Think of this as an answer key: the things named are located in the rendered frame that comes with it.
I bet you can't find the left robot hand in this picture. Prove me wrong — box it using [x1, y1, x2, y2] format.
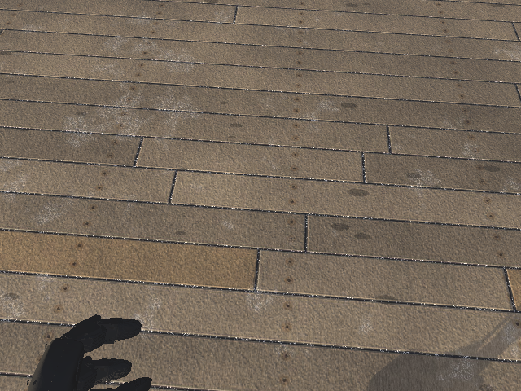
[26, 315, 152, 391]

